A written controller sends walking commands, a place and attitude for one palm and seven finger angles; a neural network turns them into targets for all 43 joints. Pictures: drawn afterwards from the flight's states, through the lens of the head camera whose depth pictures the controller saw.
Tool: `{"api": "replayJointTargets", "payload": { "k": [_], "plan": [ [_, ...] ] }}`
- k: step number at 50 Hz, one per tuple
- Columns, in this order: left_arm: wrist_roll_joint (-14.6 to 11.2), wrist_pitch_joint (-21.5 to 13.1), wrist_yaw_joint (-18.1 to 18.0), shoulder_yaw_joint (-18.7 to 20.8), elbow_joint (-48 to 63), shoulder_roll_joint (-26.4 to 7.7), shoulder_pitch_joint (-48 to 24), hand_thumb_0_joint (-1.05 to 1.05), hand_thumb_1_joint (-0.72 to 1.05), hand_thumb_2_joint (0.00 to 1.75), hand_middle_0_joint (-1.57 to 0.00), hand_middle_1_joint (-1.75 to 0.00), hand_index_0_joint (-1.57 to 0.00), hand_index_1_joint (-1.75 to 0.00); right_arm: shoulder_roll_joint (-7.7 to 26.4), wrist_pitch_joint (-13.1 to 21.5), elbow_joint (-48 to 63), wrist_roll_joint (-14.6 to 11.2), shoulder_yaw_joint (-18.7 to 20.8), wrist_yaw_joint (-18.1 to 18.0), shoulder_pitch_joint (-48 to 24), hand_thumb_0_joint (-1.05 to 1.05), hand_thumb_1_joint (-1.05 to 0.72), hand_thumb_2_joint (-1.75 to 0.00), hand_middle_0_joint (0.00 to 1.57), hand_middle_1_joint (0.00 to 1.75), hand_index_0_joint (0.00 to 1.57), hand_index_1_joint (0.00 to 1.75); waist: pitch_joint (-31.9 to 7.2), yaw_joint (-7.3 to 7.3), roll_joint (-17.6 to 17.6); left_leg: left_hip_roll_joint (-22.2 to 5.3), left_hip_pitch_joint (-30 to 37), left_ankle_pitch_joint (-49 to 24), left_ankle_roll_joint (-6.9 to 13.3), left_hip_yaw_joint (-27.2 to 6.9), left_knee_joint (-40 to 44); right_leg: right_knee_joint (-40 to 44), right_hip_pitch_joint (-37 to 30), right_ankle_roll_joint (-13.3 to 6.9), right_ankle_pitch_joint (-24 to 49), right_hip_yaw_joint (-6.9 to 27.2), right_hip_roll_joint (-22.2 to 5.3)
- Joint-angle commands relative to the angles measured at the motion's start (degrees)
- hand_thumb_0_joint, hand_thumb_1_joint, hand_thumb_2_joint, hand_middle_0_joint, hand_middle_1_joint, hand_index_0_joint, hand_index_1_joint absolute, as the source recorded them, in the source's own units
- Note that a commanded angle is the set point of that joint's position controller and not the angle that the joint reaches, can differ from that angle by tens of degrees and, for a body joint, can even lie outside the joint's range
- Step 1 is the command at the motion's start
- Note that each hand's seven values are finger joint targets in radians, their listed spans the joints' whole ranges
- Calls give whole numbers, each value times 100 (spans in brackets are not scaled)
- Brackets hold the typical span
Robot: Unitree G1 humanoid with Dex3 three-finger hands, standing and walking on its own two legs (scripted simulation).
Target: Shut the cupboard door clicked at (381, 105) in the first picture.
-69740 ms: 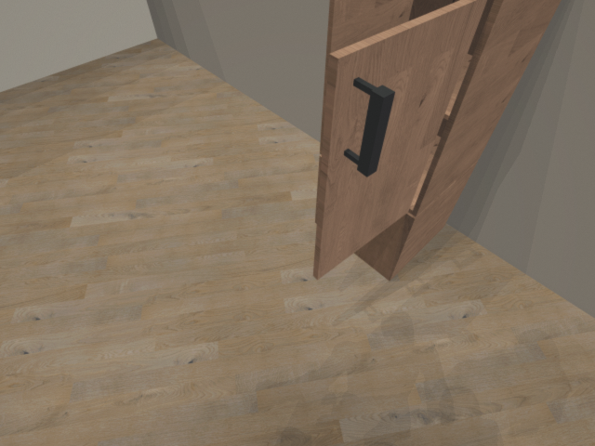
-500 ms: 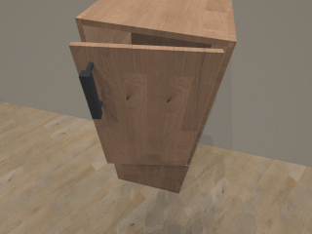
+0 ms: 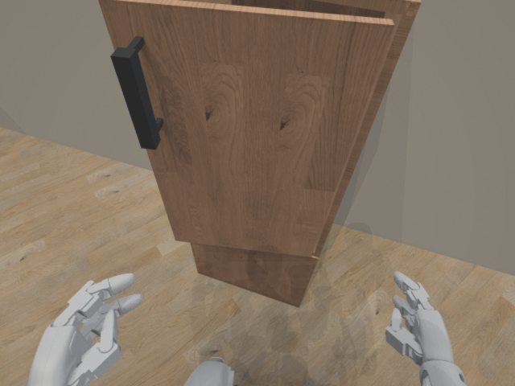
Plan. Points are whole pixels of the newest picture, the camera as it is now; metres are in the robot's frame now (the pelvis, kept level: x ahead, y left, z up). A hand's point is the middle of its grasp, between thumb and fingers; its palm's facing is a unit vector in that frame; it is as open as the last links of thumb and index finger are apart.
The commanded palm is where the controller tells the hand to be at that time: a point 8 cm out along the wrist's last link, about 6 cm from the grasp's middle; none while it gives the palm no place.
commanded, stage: raise the hand and make a fist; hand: left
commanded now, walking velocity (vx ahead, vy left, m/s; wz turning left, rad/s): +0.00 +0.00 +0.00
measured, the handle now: (144, 95) +0.46 +0.23 +0.20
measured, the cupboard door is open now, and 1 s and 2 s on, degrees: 12 12 12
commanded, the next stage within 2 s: bring the fist close to the handle in 1.42 s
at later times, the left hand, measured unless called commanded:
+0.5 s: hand (116, 273) +0.22 +0.20 +0.12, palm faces +0.00 -1.00 -0.04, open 3.5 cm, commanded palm +0.19 +0.25 +0.14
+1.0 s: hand (83, 216) +0.25 +0.22 +0.20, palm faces +0.03 -1.00 -0.06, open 3.1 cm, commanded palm +0.22 +0.27 +0.21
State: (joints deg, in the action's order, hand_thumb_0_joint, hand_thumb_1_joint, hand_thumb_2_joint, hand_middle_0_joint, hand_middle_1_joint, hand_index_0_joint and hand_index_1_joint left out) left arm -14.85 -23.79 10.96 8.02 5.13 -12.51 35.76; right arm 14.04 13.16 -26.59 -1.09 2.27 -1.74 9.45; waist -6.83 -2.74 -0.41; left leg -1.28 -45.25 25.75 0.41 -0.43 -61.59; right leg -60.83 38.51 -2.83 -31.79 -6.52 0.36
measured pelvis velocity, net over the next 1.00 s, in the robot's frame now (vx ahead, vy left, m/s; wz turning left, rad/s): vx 0.02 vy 0.03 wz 0.00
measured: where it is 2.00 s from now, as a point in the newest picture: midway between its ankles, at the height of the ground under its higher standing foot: outside the picture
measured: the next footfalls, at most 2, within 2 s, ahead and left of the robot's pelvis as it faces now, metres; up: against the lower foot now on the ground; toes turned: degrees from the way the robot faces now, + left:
none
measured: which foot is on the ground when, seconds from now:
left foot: down 0.00-1.00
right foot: down 0.00-1.00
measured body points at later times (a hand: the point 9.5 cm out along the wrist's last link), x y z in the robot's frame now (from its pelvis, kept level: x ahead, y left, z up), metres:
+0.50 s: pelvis +0.02 +0.01 +0.03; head +0.05 +0.01 +0.48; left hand +0.21 +0.25 +0.13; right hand +0.17 -0.24 -0.04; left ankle +0.05 +0.12 -0.66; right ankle -0.01 -0.09 -0.66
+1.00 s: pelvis +0.02 +0.03 +0.06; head +0.00 +0.02 +0.51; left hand +0.24 +0.28 +0.20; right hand +0.22 -0.17 +0.00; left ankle +0.05 +0.12 -0.66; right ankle -0.01 -0.09 -0.66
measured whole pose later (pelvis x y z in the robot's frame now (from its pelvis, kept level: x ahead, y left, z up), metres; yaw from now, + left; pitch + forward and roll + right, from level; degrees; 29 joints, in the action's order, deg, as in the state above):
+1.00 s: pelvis +0.02 +0.03 +0.06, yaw +0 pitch +0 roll -1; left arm -17.4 2.6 12.5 11.9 16.2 -16.2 15.2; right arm 13.1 12.3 -32.0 -3.1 -5.3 -4.1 12.9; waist -3.2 -3.4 2.8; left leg 0.6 -21.0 17.7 2.6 1.6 -38.7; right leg -36.0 14.2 -0.1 -21.6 -4.5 -0.6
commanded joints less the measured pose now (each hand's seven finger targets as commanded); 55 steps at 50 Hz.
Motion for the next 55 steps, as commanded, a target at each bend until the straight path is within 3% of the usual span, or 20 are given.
{"api": "replayJointTargets", "payload": {
  "k": [1, 4, 6, 8, 10, 13, 17, 22, 23, 27, 28, 31, 36, 39, 43, 46, 47, 48, 51, 55],
  "plan": [
    [-271, -1028, 394, 30, 2090, -630, -1480, 0, 90, 90, -66, -80, -66, -80, 629, 395, 425, -52, 83, -155, 160, 0, -90, -90, 20, 30, 20, 30, -641, 660, 431, 74, 870, -878, 159, -228, 365, 1311, 446, 255, 1326, 940, 35],
    [-374, -434, 848, 257, 1458, -876, -1199, 0, 90, 90, -71, -86, -71, -86, 656, 387, 393, -142, 37, -253, 137, 0, -90, -90, 20, 30, 20, 30, -705, 544, 134, 82, 693, -853, 167, -193, 393, 1670, -5, 374, 1215, 1217, -91],
    [-448, 125, 972, 525, 1342, -991, -838, 0, 90, 90, -75, -90, -75, -90, 641, 311, 496, -197, 41, -292, 78, 0, -90, -90, 20, 30, 20, 30, -971, 320, 7, 110, 833, -1045, 159, -174, 593, 1874, -534, 487, 1510, 1357, -223],
    [-544, 590, 868, 1008, 1230, -1173, -551, 0, 90, 90, -79, -94, -79, -94, 547, 210, 519, -207, 45, -327, -23, 0, -90, -90, 20, 30, 20, 30, -1139, 94, -253, 133, 931, -1264, 151, -177, 761, 1953, -1059, 614, 2022, 1394, -309],
    [-628, 750, 708, 1101, 1550, -1074, -574, 0, 90, 90, -82, -98, -82, -98, 456, 161, 573, -182, 2, -330, -26, 0, -90, -90, 20, 30, 20, 30, -1141, 11, -182, 131, 1117, -1528, 109, -181, 988, 1905, -1329, 634, 2751, 1240, -355],
    [-627, 661, 459, 1274, 1593, -1066, -533, 0, 90, 90, -88, -104, -88, -104, 445, 130, 520, -127, -14, -320, -23, 0, -90, -90, 20, 30, 20, 30, -981, -47, -422, 133, 1320, -1809, 94, -183, 1237, 1802, -1465, 619, 3505, 968, -278],
    [-584, 393, 481, 774, 1694, -774, -675, 0, 90, 90, -95, -112, -95, -112, 547, 233, 513, -143, -19, -266, 120, 0, -90, -90, 20, 30, 20, 30, -650, 126, -158, 128, 1672, -1695, 94, -166, 1544, 1900, -1091, 472, 2858, 703, -132],
    [-522, 411, 412, 657, 1896, -838, -829, 0, 90, 90, -104, -122, -104, -122, 626, 372, 503, -183, -22, -255, 154, 0, -90, -90, 20, 30, 20, 30, -568, 120, 90, 123, 1994, -1563, 123, -141, 1828, 2065, -1041, 307, 2149, 529, -27],
    [-490, 456, 331, 802, 1900, -1000, -861, 0, 90, 90, -106, -124, -106, -124, 646, 365, 474, -171, -12, -258, 124, 0, -90, -90, 20, 30, 20, 30, -572, 100, -30, 108, 1992, -1536, 136, -152, 1851, 2100, -1098, 308, 2051, 534, -11],
    [-402, 587, 134, 674, 2340, -965, -1229, 0, 90, 90, -113, -132, -113, -132, 642, 411, 514, -188, -87, -251, 101, 0, -90, -90, 20, 30, 20, 30, -533, 91, 496, 80, 2342, -1437, 117, -191, 2163, 2153, -1114, 200, 1800, 325, 62],
    [-358, 656, 73, 763, 2326, -1092, -1298, 0, 90, 90, -115, -134, -115, -134, 668, 395, 473, -167, -92, -253, 100, 0, -90, -90, 20, 30, 20, 30, -521, 116, 345, 59, 2345, -1447, 135, -223, 2189, 2183, -1167, 208, 1822, 325, 74],
    [-362, 874, 52, 640, 2403, -930, -1390, 0, 90, 90, -121, -140, -121, -140, 650, 397, 504, -195, -145, -230, 84, 0, -90, -90, 20, 30, 20, 30, -501, 94, 465, 40, 2543, -1523, 96, -249, 2360, 2245, -1289, 185, 1933, 233, 100],
    [-343, 1443, 89, 631, 2426, -980, -1784, 0, 90, 90, -130, -150, -130, -150, 662, 365, 502, -219, -228, -237, 35, 0, -90, -90, 20, 30, 20, 30, -378, 94, 466, 20, 2791, -1581, 81, -282, 2606, 2464, -1494, 185, 2054, 191, 118],
    [-343, 1755, 95, 673, 2391, -1011, -2076, 0, 90, 90, -130, -150, -130, -150, 652, 329, 480, -216, -286, -249, -35, 0, -90, -90, 20, 30, 20, 30, -264, 104, 250, 8, 2902, -1684, 93, -302, 2738, 2615, -1635, 192, 2175, 167, 118],
    [-316, 2040, 92, 828, 2434, -1209, -2594, 0, 90, 90, -130, -150, -130, -150, 664, 296, 416, -221, -337, -277, -138, 0, -90, -90, 20, 30, 20, 30, -271, 73, 365, 21, 3133, -1716, 90, -288, 2895, 2823, -1818, 176, 2171, 199, 116],
    [-323, 2237, 111, 747, 2457, -1097, -2934, 0, 90, 90, -130, -150, -130, -150, 613, 288, 382, -244, -389, -287, -241, 0, -90, -90, 20, 30, 20, 30, -231, 50, 523, 25, 3315, -1684, 52, -301, 3079, 2959, -1898, 159, 2105, 170, 112],
    [-336, 2296, 111, 802, 2471, -1142, -3042, 0, 90, 90, -130, -150, -130, -150, 614, 291, 374, -246, -395, -294, -267, 0, -90, -90, 20, 30, 20, 30, -251, 28, 488, 34, 3351, -1693, 50, -309, 3127, 2999, -1972, 159, 2121, 164, 110],
    [-316, 2382, 100, 883, 2299, -1246, -3025, 0, 90, 90, -130, -150, -130, -150, 648, 274, 332, -241, -393, -304, -269, 0, -90, -90, 20, 30, 20, 30, -222, 19, 207, 18, 3330, -1721, 77, -306, 3141, 3061, -2048, 163, 2142, 176, 114],
    [-353, 2600, 154, 886, 2341, -1229, -3368, 0, 90, 90, -130, -150, -130, -150, 622, 253, 318, -272, -402, -325, -395, 0, -90, -90, 20, 30, 20, 30, -266, -8, 360, 52, 3523, -1773, 77, -265, 3259, 3188, -2155, 163, 2209, 197, 91],
    [-374, 2829, 190, 828, 2049, -1036, -3033, 0, 90, 90, -130, -150, -130, -150, 617, 207, 320, -291, -397, -302, -460, 0, -90, -90, 20, 30, 20, 30, -46, -37, 184, 74, 3494, -1775, 79, -198, 3339, 3333, -2200, 175, 2249, 216, 75]
  ]
}}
